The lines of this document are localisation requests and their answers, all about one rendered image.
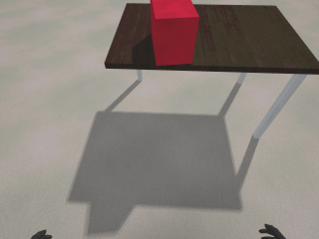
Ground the left robot hand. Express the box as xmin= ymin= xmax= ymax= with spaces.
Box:
xmin=31 ymin=229 xmax=53 ymax=239

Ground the carton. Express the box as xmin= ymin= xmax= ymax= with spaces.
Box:
xmin=150 ymin=0 xmax=199 ymax=66

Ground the right robot hand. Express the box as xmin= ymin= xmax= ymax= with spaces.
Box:
xmin=258 ymin=223 xmax=286 ymax=239

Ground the table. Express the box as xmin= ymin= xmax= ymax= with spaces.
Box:
xmin=104 ymin=3 xmax=319 ymax=138

